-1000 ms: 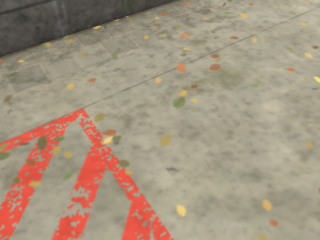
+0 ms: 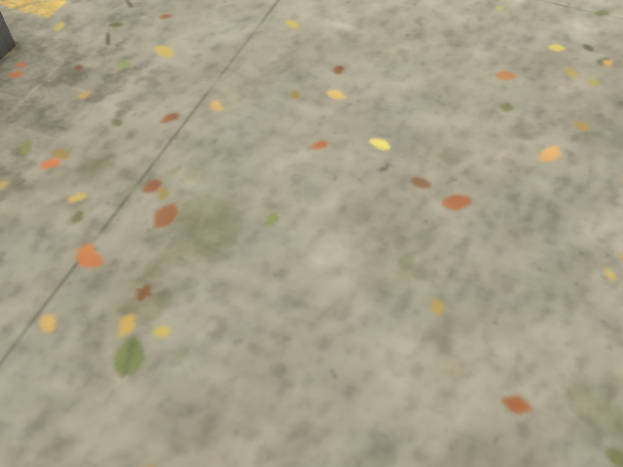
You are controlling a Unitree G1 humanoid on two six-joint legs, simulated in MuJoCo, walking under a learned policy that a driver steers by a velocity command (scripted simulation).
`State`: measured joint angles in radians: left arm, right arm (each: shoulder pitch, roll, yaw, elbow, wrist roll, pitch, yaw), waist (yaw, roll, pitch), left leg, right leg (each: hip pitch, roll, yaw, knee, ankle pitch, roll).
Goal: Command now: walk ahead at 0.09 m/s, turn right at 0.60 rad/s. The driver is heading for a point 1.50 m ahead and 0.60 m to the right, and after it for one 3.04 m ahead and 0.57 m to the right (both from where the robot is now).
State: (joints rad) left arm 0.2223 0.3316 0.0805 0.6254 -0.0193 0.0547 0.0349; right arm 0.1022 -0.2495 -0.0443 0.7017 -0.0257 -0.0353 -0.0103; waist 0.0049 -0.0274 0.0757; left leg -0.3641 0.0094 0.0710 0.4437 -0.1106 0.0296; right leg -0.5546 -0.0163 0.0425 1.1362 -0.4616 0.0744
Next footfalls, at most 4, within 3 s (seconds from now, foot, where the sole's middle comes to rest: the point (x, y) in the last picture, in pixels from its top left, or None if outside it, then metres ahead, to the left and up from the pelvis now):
0.22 right None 0.07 -0.14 -0.77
0.70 left None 0.13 0.07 -0.77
1.04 right None -0.02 -0.16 -0.77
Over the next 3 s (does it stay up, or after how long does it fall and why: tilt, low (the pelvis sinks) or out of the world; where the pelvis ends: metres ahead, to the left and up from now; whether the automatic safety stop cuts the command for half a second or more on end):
stays up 0.13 -0.05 0.01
